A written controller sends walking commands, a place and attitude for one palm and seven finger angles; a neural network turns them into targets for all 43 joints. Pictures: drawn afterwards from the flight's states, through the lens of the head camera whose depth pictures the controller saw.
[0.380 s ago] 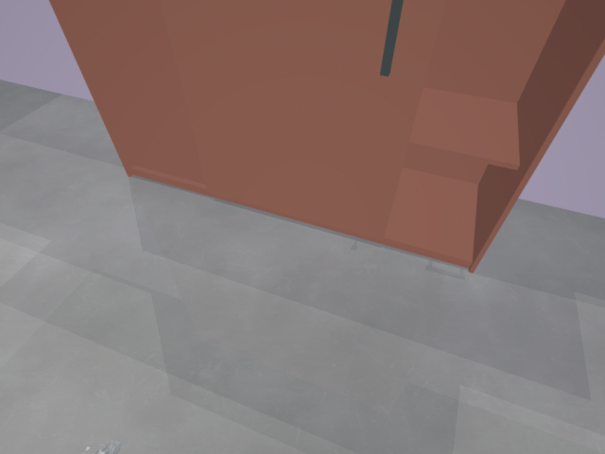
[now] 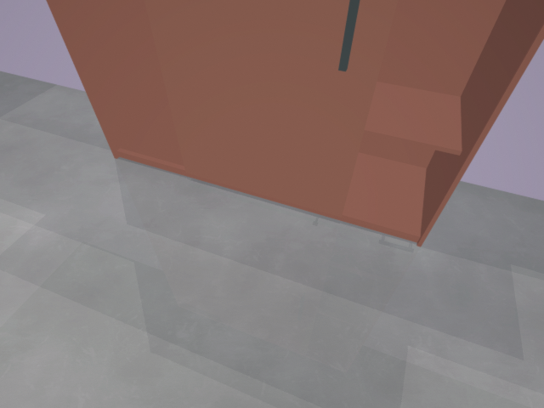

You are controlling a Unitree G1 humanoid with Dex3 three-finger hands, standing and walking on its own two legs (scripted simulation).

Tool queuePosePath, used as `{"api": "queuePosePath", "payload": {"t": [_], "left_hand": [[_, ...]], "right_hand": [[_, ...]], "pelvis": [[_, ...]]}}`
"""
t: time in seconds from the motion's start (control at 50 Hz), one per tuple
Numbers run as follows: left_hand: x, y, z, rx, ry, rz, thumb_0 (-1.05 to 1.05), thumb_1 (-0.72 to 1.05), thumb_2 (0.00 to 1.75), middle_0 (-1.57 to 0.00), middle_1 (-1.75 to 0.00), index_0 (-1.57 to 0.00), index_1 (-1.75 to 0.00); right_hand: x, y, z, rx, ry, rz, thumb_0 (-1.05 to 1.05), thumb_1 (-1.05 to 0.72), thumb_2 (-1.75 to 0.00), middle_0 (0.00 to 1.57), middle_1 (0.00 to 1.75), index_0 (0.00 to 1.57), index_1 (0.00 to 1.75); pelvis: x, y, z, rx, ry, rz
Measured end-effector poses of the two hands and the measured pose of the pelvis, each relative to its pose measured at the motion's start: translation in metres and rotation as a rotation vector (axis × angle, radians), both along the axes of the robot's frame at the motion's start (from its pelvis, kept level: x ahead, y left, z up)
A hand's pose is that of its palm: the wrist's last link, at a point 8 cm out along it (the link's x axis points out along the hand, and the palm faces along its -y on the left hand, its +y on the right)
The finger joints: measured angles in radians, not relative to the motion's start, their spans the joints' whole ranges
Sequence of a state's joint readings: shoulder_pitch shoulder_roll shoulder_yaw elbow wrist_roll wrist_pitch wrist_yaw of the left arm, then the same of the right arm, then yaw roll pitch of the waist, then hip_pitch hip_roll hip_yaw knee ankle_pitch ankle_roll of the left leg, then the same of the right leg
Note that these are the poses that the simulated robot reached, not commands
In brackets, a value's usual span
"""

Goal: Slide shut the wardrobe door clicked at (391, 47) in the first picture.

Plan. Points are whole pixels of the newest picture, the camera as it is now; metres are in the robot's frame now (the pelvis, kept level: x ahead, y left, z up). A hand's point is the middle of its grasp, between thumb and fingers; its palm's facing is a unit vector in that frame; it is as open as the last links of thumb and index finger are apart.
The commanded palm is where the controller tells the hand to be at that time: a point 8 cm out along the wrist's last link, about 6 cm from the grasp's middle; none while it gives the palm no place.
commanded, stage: stand and wait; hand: left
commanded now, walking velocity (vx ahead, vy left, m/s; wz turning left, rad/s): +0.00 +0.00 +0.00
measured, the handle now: (354, 10) +1.10 -0.16 +0.17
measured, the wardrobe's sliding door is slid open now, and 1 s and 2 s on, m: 0.37 0.37 0.37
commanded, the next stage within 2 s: look at it before walking up in 0.44 s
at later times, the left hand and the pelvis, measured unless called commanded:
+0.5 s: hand out of the picture +0.07 +0.24 -0.15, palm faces -0.04 -0.94 -0.34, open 7.4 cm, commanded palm none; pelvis +0.00 -0.01 +0.00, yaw +0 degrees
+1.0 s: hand out of the picture +0.08 +0.24 -0.15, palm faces -0.03 -0.94 -0.33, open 7.4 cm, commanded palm none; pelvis +0.00 -0.01 +0.00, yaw +0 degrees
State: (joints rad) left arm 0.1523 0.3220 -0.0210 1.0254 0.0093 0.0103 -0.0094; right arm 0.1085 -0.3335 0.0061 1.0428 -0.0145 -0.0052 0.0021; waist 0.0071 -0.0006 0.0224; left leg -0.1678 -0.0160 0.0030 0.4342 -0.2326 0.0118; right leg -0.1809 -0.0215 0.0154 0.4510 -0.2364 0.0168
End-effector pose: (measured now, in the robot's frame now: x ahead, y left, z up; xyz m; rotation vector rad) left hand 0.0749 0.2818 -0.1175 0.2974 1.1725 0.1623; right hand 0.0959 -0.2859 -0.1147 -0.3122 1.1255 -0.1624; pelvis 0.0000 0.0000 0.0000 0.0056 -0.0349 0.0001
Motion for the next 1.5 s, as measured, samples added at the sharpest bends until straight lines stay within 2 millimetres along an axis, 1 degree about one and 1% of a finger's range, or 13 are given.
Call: {"api": "queuePosePath", "payload": {"t": [0.08,0.16,0.22,0.3,0.42,0.58,0.7,0.88,1.2,1.26,1.34,1.44,1.5], "left_hand": [[-0.012,0.001,-0.001,0.007,0.037,0.01,0.01,0.9,0.9,-0.21,-0.3,-0.2,-0.3],[-0.02,0.003,-0.001,0.015,0.061,0.017,0.01,0.9,0.9,-0.21,-0.3,-0.2,-0.29],[-0.022,0.004,-0.001,0.021,0.07,0.02,0.01,0.9,0.9,-0.21,-0.3,-0.2,-0.29],[-0.021,0.004,0.0,0.026,0.069,0.018,0.01,0.9,0.9,-0.21,-0.3,-0.2,-0.29],[-0.013,0.002,0.003,0.028,0.05,0.011,0.01,0.9,0.9,-0.21,-0.3,-0.2,-0.29],[-0.001,-0.002,0.005,0.023,0.018,0.0,0.01,0.9,0.9,-0.21,-0.3,-0.2,-0.29],[0.004,-0.003,0.005,0.019,0.006,-0.004,0.01,0.9,0.9,-0.21,-0.3,-0.2,-0.29],[0.001,-0.003,0.005,0.019,0.019,0.004,0.01,0.9,0.9,-0.21,-0.3,-0.2,-0.29],[-0.009,-0.001,0.004,0.023,0.046,0.018,0.01,0.9,0.9,-0.21,-0.3,-0.2,-0.29],[-0.014,-0.006,-0.001,0.014,0.062,0.026,0.01,0.9,0.9,-0.21,-0.3,-0.2,-0.29],[-0.025,-0.02,-0.012,-0.034,0.112,0.034,0.01,0.9,0.9,-0.2,-0.3,-0.2,-0.29],[-0.044,-0.039,-0.032,-0.106,0.197,0.066,0.01,0.9,0.9,-0.2,-0.3,-0.2,-0.29],[-0.051,-0.046,-0.043,-0.145,0.259,0.088,0.01,0.9,0.9,-0.2,-0.3,-0.2,-0.29]], "right_hand": [[-0.017,-0.006,-0.003,-0.006,0.048,-0.016,0.01,-0.9,-0.9,0.21,0.3,0.2,0.3],[-0.03,-0.011,-0.005,-0.01,0.088,-0.032,0.01,-0.9,-0.9,0.21,0.3,0.2,0.3],[-0.038,-0.013,-0.006,-0.011,0.107,-0.039,0.01,-0.9,-0.9,0.21,0.3,0.2,0.3],[-0.042,-0.015,-0.007,-0.01,0.118,-0.046,0.01,-0.9,-0.9,0.21,0.3,0.2,0.3],[-0.04,-0.015,-0.007,-0.005,0.11,-0.046,0.01,-0.9,-0.9,0.21,0.3,0.2,0.3],[-0.028,-0.015,-0.005,-0.001,0.078,-0.04,0.01,-0.9,-0.9,0.21,0.3,0.2,0.3],[-0.021,-0.015,-0.003,-0.002,0.062,-0.036,0.01,-0.9,-0.9,0.21,0.3,0.2,0.3],[-0.019,-0.017,-0.002,-0.008,0.066,-0.031,0.01,-0.9,-0.9,0.21,0.3,0.2,0.3],[-0.022,-0.016,-0.002,-0.009,0.081,-0.032,0.01,-0.9,-0.9,0.21,0.3,0.2,0.3],[-0.026,-0.011,-0.006,0.001,0.092,-0.037,0.01,-0.9,-0.9,0.21,0.3,0.2,0.3],[-0.038,0.003,-0.016,0.04,0.127,-0.061,0.01,-0.9,-0.9,0.2,0.3,0.2,0.3],[-0.055,0.025,-0.032,0.079,0.194,-0.105,0.01,-0.9,-0.9,0.2,0.3,0.2,0.3],[-0.061,0.041,-0.036,0.09,0.232,-0.146,0.01,-0.9,-0.9,0.2,0.3,0.2,0.3]], "pelvis": [[-0.002,-0.002,0.001,-0.001,0.002,0.0],[-0.003,-0.004,0.001,-0.001,0.002,-0.001],[-0.003,-0.005,0.001,-0.001,0.001,-0.001],[-0.004,-0.006,0.002,-0.001,0.001,-0.002],[-0.004,-0.008,0.002,0.0,0.003,-0.003],[-0.002,-0.009,0.003,0.0,0.002,-0.005],[-0.001,-0.01,0.003,-0.001,0.002,-0.006],[0.001,-0.01,0.004,-0.001,0.002,-0.004],[0.002,-0.01,0.005,-0.002,-0.001,-0.005],[0.005,-0.01,0.003,-0.002,0.002,-0.013],[0.017,-0.009,0.0,-0.004,0.012,-0.031],[0.039,-0.004,-0.01,-0.023,0.019,-0.042],[0.057,0.003,-0.015,-0.025,0.026,-0.056]]}}
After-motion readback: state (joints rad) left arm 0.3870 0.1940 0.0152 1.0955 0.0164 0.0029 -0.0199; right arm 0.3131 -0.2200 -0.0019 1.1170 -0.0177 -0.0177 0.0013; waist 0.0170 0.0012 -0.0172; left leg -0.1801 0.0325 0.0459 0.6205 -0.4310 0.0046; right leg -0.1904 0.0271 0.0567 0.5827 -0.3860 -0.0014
